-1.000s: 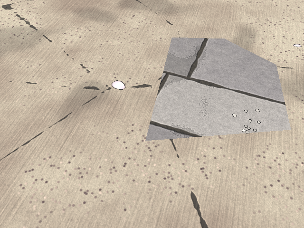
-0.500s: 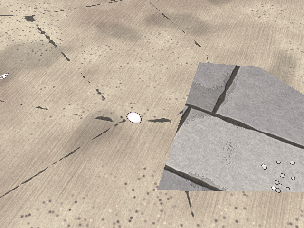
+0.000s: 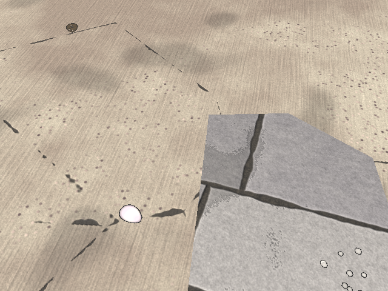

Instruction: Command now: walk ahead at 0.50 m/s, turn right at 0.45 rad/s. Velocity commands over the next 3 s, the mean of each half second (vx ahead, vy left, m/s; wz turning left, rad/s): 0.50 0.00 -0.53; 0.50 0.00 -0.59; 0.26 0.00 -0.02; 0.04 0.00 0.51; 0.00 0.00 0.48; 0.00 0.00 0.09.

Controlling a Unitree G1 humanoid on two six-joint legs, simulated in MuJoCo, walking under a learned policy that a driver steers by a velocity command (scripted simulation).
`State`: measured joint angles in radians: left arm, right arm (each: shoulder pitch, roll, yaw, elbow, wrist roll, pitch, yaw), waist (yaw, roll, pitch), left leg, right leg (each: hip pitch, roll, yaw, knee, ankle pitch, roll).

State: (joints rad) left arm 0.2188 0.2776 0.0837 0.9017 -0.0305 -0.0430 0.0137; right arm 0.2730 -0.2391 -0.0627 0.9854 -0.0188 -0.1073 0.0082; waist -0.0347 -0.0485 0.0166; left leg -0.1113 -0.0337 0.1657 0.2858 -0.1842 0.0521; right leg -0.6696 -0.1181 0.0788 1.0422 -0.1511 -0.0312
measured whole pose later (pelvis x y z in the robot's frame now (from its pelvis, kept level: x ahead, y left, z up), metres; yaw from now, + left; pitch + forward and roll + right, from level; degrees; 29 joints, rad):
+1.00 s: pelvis +0.56 -0.11 +0.00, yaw -35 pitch +1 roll +2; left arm 0.25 0.31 0.09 0.69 -0.03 -0.02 0.01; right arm 0.25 -0.26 -0.07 0.84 -0.01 -0.11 0.01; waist -0.04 -0.05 0.02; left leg -0.19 -0.03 0.10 0.35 -0.19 0.03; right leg -0.61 -0.07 0.06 1.12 -0.29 -0.01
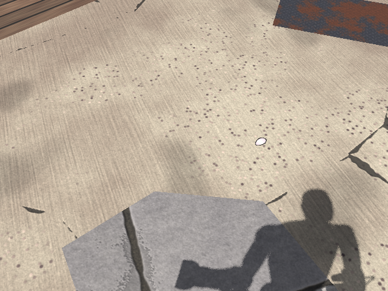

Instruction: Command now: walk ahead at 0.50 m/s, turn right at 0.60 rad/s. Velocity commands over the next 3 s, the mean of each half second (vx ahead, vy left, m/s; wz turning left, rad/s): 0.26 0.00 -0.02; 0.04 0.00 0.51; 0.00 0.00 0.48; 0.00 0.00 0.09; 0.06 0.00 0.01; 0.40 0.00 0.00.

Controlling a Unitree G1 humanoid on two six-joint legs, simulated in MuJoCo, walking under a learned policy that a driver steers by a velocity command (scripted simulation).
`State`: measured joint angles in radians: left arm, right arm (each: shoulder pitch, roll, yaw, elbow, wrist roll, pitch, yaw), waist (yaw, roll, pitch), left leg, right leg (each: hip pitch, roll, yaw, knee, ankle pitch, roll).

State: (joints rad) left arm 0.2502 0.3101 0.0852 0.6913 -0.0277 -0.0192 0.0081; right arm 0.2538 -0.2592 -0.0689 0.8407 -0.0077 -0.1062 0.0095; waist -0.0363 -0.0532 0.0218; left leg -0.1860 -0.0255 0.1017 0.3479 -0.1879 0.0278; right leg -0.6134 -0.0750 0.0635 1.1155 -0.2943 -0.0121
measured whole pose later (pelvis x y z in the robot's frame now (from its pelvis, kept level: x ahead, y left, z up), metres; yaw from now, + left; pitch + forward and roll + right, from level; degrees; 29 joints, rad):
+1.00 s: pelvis +0.21 +0.00 +0.00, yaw +20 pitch +3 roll -3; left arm 0.07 0.30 0.09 0.80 0.00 0.01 0.04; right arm 0.20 -0.30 -0.07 0.69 0.01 0.03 -0.04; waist -0.02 -0.01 0.03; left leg -0.31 -0.06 -0.11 0.46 -0.19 0.05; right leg -0.48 0.02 0.09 0.83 -0.33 0.08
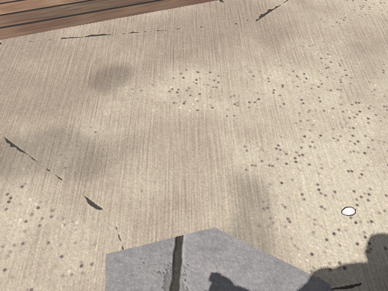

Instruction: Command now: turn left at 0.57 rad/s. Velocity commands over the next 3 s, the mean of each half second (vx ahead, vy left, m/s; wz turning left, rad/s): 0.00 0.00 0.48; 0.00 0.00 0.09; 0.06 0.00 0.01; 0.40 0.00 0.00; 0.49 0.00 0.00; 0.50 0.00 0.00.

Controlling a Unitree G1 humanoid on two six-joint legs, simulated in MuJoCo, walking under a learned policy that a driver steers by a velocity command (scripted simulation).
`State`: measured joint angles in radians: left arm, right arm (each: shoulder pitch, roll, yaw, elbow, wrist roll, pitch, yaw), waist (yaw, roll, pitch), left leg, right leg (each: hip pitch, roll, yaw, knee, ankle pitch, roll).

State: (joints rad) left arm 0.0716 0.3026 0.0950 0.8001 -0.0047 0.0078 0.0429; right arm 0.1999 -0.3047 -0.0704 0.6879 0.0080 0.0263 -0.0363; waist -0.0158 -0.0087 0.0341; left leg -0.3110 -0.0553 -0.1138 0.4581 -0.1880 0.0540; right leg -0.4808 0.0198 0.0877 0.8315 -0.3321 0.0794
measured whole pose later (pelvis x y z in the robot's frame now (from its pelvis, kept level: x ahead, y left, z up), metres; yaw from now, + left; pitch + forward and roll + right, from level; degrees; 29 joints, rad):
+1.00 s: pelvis +0.01 +0.02 +0.00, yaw +16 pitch -1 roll +0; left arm 0.18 0.30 0.03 0.97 0.01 0.00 0.02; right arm 0.18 -0.25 -0.03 0.75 -0.01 0.02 -0.01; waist 0.02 0.00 0.03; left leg -0.18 -0.04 -0.02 0.47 -0.27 0.04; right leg -0.15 -0.07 0.00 0.43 -0.26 0.07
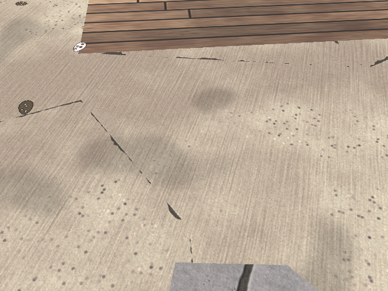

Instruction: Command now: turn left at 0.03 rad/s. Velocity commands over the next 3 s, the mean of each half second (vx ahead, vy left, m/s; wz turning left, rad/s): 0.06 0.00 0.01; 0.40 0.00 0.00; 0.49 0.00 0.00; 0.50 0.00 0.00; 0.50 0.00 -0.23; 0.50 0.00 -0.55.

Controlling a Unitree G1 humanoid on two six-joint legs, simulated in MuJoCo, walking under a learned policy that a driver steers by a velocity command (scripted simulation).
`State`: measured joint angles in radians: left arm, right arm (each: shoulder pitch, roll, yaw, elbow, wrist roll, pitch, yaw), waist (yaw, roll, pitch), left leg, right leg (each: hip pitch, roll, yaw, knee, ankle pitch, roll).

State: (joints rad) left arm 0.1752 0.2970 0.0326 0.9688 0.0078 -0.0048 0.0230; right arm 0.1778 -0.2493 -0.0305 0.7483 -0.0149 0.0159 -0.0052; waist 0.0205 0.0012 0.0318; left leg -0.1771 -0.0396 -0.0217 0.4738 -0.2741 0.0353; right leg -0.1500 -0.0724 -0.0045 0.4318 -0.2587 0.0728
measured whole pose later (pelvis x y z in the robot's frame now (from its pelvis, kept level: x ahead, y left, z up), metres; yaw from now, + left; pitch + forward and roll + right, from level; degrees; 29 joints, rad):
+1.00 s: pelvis +0.22 -0.04 -0.01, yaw -1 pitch +2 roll +0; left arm 0.50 0.22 0.03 1.07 -0.01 -0.07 0.02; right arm -0.08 -0.24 -0.03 0.78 0.03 -0.09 0.05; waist 0.11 0.02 0.05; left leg -0.57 0.02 0.04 0.52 -0.01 0.05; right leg 0.20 0.00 -0.02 0.15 -0.38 -0.01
